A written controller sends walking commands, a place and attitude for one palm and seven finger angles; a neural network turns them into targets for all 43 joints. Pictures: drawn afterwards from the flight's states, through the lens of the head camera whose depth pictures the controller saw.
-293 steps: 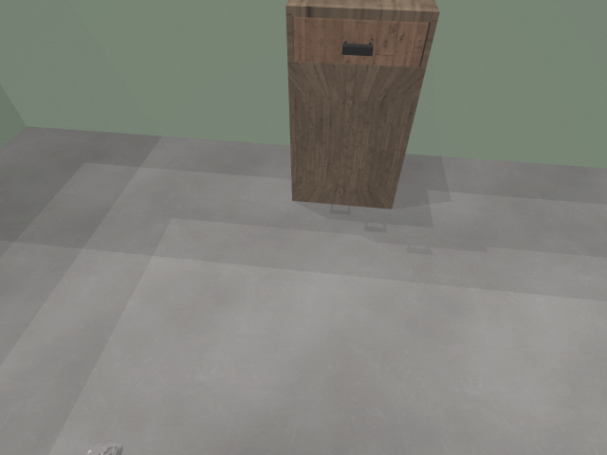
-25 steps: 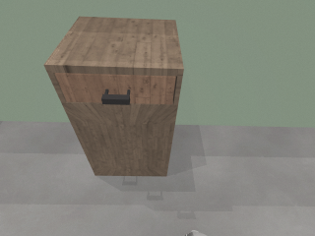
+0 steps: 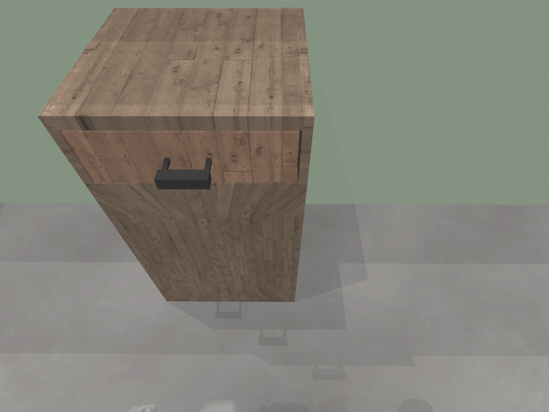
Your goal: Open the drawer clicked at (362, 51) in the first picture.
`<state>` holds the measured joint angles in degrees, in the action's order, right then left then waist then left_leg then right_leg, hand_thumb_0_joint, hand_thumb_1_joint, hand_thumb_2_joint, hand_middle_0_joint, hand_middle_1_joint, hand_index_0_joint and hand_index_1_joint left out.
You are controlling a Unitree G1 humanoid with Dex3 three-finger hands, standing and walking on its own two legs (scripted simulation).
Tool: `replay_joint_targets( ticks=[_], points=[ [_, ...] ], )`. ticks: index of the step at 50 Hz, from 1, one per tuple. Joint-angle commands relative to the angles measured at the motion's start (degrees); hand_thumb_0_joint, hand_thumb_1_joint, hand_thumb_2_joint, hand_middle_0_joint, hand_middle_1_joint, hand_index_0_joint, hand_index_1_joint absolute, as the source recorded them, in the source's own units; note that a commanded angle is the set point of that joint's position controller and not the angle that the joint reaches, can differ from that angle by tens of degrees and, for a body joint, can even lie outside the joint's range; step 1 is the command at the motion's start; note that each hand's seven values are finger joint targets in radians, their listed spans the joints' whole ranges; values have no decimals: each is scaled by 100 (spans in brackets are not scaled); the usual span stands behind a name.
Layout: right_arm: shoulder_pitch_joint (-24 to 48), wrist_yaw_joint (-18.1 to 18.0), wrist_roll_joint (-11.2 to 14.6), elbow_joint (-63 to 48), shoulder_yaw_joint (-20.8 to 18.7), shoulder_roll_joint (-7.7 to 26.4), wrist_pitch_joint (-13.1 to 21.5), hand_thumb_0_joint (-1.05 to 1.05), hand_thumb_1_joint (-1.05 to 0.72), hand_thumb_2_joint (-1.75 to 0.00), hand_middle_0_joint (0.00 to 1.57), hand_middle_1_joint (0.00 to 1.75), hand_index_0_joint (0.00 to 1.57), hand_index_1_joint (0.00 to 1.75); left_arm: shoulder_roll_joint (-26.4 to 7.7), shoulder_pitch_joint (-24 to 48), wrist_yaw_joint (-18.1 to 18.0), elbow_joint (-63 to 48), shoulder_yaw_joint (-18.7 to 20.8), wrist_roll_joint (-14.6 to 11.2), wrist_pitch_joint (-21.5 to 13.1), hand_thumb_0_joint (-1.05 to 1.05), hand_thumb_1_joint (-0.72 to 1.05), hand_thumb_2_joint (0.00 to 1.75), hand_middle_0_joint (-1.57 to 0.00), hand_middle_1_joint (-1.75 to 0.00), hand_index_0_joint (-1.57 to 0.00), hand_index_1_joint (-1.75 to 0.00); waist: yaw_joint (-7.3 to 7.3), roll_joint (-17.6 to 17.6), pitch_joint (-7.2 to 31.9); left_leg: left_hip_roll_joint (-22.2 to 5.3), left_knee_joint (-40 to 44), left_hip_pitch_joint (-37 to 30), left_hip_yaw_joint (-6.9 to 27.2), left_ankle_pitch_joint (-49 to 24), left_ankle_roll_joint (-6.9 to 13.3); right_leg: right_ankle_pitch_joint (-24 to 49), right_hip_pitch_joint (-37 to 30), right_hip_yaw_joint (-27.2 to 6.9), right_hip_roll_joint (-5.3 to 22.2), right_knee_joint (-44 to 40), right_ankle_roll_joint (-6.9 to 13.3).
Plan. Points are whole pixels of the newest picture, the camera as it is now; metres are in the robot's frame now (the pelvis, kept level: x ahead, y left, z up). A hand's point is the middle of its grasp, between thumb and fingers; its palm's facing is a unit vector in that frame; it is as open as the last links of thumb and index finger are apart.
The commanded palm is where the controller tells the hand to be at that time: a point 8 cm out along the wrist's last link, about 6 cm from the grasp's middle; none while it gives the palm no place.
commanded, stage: come to a stop and stand still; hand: left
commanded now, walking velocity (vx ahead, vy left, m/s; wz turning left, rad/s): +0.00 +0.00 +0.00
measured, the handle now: (185, 170) +0.53 +0.21 -0.01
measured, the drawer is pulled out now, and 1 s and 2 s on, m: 0.00 0.00 0.00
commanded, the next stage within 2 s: look again from close up in 1.08 s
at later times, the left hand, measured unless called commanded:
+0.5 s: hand out of the picture -0.03 +0.20 -0.17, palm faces -0.01 -0.98 -0.21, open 7.4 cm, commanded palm none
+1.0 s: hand out of the picture -0.04 +0.16 -0.17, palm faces +0.00 -0.99 -0.16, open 7.4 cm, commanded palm none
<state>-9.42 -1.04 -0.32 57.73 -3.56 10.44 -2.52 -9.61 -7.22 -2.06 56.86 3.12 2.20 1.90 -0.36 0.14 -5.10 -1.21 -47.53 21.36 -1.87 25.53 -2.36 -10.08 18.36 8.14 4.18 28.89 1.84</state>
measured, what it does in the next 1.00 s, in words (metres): steps on the spot: left foot, then right foot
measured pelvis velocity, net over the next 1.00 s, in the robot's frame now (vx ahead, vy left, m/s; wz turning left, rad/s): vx -0.02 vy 0.01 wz -0.03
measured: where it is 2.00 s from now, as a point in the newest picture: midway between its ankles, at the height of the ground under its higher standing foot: outside the picture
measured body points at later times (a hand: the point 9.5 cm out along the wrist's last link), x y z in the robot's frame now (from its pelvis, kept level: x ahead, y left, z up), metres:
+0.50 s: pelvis -0.02 +0.02 +0.01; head -0.01 +0.01 +0.46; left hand -0.03 +0.25 -0.15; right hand +0.01 -0.21 -0.16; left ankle +0.00 +0.13 -0.74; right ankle -0.05 -0.09 -0.74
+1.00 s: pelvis -0.02 +0.01 +0.01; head -0.02 +0.00 +0.46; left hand -0.03 +0.21 -0.15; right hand -0.08 -0.19 -0.16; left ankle +0.00 +0.13 -0.74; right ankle -0.05 -0.09 -0.74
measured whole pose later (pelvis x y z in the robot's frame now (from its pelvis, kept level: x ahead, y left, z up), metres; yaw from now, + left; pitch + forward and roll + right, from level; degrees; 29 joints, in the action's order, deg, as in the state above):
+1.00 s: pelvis -0.02 +0.01 +0.01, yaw -2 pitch -1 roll +1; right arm -19.9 -1.8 -0.4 67.7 0.0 5.7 -0.1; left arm -6.0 -17.6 -2.2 65.7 -0.1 0.5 0.0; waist 0.9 0.1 -1.4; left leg -2.1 -22.5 11.1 -4.2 10.3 -0.8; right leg -15.2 7.8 3.1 -0.1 23.8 1.5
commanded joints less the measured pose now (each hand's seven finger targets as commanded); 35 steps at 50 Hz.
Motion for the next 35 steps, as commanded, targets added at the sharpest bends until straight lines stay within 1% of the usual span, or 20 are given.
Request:
replay_joint_targets(
  ticks=[1, 2, 3, 4, 5, 6, 7, 8, 9, 12, 13, 14, 16, 17, 18, 19, 21, 27, 30, 35],
  points=[
    [-1091, 10, -35, -45, 13, 219, 101, 0, -90, -90, 20, 30, 20, 30, -1065, -181, -35, -292, 209, -65, -56, 0, 90, 90, -20, -30, -20, -30, 184, -971, 951, 2, 1737, -1110, -190, -1076, 69, 940, -333, -1083, 1094, -598, 500],
    [-1135, 22, -42, -27, 16, 303, 151, 0, -90, -90, 20, 30, 20, 30, -920, -250, -22, -283, 169, -87, -35, 0, 90, 90, -20, -30, -20, -30, 197, -580, 892, -175, 2340, -1509, -35, -1397, 114, 271, 13, -959, 883, -247, 281],
    [-970, 19, -100, -138, -24, 692, 209, 0, -90, -90, 20, 30, 20, 30, -620, -462, 6, -344, 112, -133, 5, 0, 90, 90, -20, -30, -20, -30, 91, 809, 699, -1032, 2951, -1397, 1052, -1677, 425, -757, 523, -613, 290, 357, -29],
    [-592, 13, -134, -365, -40, 1000, 193, 0, -90, -90, 20, 30, 20, 30, -465, -472, 26, -391, 64, -151, 19, 0, 90, 90, -20, -30, -20, -30, 17, 1604, 357, -1828, 3505, -517, 1798, -1786, 880, -1657, 441, -320, -119, 1031, -236],
    [-264, -33, -137, -416, -19, 957, 196, 0, -90, -90, 20, 30, 20, 30, -579, -302, 15, -330, 62, -107, 79, 0, 90, 90, -20, -30, -20, -30, 75, 1495, 183, -1811, 3896, 95, 1930, -1187, 1048, -1904, 201, -708, -153, 1776, -244],
    [-44, -80, -146, -423, 19, 920, 190, 0, -90, -90, 20, 30, 20, 30, -599, -353, 33, -242, 84, -93, 118, 0, 90, 90, -20, -30, -20, -30, -55, 1349, 12, -1599, 3927, 228, 1664, -873, 1018, -1714, 201, -939, -158, 2229, -211],
    [119, -101, -127, -413, 59, 814, 210, 0, -90, -90, 20, 30, 20, 30, -627, -582, 62, -132, 81, -70, 99, 0, 90, 90, -20, -30, -20, -30, -186, 1240, 67, -1418, 3738, -61, 1308, -1193, 978, -1524, 377, -986, -145, 2413, -208],
    [179, -106, -109, -412, 89, 762, 223, 0, -90, -90, 20, 30, 20, 30, -610, -786, 72, -13, 57, -82, 73, 0, 90, 90, -20, -30, -20, -30, -219, 1058, 195, -1298, 3602, -324, 1043, -1424, 1010, -1429, 379, -956, -147, 2516, -236],
    [106, -106, -93, -363, 91, 734, 239, 0, -90, -90, 20, 30, 20, 30, -574, -869, 75, 66, 28, -85, 40, 0, 90, 90, -20, -30, -20, -30, -190, 810, 310, -1190, 3494, -713, 882, -1835, 1018, -1362, 468, -902, -157, 2448, -272],
    [-217, -119, -52, -165, 79, 704, 277, 0, -90, -90, 20, 30, 20, 30, -474, -813, 61, 132, -82, -107, -34, 0, 90, 90, -20, -30, -20, -30, -22, 690, 527, -1261, 3268, -1601, 755, -2935, 1120, -1497, 427, -739, -46, 1540, -373],
    [-388, -118, -55, -84, 72, 713, 282, 0, -90, -90, 20, 30, 20, 30, -432, -713, 49, 129, -121, -115, -48, 0, 90, 90, -20, -30, -20, -30, 81, 620, 539, -1294, 3204, -1680, 837, -3169, 1149, -1556, 233, -706, -45, 1177, -383],
    [-482, -112, -51, 4, 70, 744, 288, 0, -90, -90, 20, 30, 20, 30, -402, -732, 42, 168, -152, -129, -69, 0, 90, 90, -20, -30, -20, -30, 89, 655, 609, -1277, 3091, -1814, 826, -3471, 1146, -1483, 82, -681, -53, 709, -386],
    [-524, -103, -7, 107, 78, 720, 306, 0, -90, -90, 20, 30, 20, 30, -416, -1066, 18, 357, -172, -149, -125, 0, 90, 90, -20, -30, -20, -30, -9, 513, 771, -1089, 2781, -1806, 685, -3629, 945, -594, -536, -612, -63, -378, -377],
    [-499, -87, 33, 152, 96, 644, 327, 0, -90, -90, 20, 30, 20, 30, -520, -1246, -3, 468, -185, -143, -179, 0, 90, 90, -20, -30, -20, -30, -50, 319, 781, -894, 2570, -1650, 564, -3439, 731, 178, -864, -823, 45, -980, -337],
    [-515, -76, 61, 165, 127, 484, 345, 0, -90, -90, 20, 30, 20, 30, -610, -1216, -23, 538, -196, -141, -229, 0, 90, 90, -20, -30, -20, -30, 65, -9, 646, -657, 2520, -1408, 383, -2919, 493, 804, -981, -1149, 334, -1016, -205],
    [-523, -49, 68, 177, 142, 421, 348, 0, -90, -90, 20, 30, 20, 30, -662, -1146, -26, 538, -213, -152, -241, 0, 90, 90, -20, -30, -20, -30, 121, 68, 560, -525, 2687, -1371, 337, -2396, 384, 915, -880, -1172, 505, -945, -127],
    [-526, -54, 8, 299, 160, 409, 300, 0, -90, -90, 20, 30, 20, 30, -563, -1082, -24, 613, -222, -150, -274, 0, 90, 90, -20, -30, -20, -30, 123, -734, 468, -497, 2654, -1533, 233, -2275, 333, 952, -630, -1181, 383, -881, -74],
    [-673, -39, -6, 583, 248, 377, 275, 0, -90, -90, 20, 30, 20, 30, -475, -1123, -34, 678, -262, -169, -235, 0, 90, 90, -20, -30, -20, -30, 77, -278, -40, -461, 2938, -1346, 251, -1541, 322, -409, -354, -1194, 266, -1226, -82],
    [-799, -53, -23, 663, 273, 290, 265, 0, -90, -90, 20, 30, 20, 30, -405, -1185, -33, 700, -253, -180, -226, 0, 90, 90, -20, -30, -20, -30, 66, -70, -176, -431, 3000, -1220, 248, -1308, 304, -692, -267, -1208, 244, -1304, -64],
    [-1039, -73, -33, 755, 290, 197, 269, 0, -90, -90, 20, 30, 20, 30, -344, -1247, -34, 711, -244, -194, -230, 0, 90, 90, -20, -30, -20, -30, 54, -34, -164, -428, 2966, -1126, 244, -1305, 293, -732, -312, -1211, 212, -1308, -39]
  ],
)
